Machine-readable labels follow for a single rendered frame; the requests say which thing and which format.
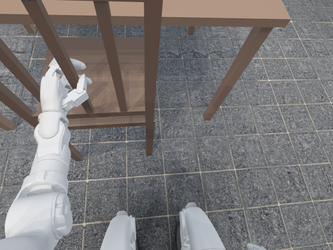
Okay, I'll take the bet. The left robot forearm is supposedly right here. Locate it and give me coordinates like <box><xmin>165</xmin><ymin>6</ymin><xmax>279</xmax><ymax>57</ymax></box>
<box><xmin>5</xmin><ymin>111</ymin><xmax>71</xmax><ymax>238</ymax></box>

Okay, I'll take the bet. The robot right thigh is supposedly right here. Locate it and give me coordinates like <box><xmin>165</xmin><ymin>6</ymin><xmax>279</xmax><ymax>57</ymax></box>
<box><xmin>180</xmin><ymin>207</ymin><xmax>226</xmax><ymax>250</ymax></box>

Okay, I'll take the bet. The table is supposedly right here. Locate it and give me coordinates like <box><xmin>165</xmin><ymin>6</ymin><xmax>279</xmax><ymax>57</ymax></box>
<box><xmin>0</xmin><ymin>0</ymin><xmax>291</xmax><ymax>131</ymax></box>

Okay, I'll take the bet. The left robot hand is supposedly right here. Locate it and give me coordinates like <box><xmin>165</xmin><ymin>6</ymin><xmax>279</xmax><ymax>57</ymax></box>
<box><xmin>40</xmin><ymin>58</ymin><xmax>92</xmax><ymax>116</ymax></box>

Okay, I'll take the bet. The robot left upper arm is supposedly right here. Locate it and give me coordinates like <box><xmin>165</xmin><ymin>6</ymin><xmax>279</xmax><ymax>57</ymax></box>
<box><xmin>0</xmin><ymin>192</ymin><xmax>73</xmax><ymax>250</ymax></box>

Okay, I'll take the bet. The chair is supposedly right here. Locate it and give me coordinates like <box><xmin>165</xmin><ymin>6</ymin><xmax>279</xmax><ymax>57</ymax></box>
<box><xmin>0</xmin><ymin>0</ymin><xmax>163</xmax><ymax>161</ymax></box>

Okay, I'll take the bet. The robot right shin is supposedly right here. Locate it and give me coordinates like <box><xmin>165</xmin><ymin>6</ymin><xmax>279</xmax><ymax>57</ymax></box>
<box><xmin>180</xmin><ymin>203</ymin><xmax>197</xmax><ymax>250</ymax></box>

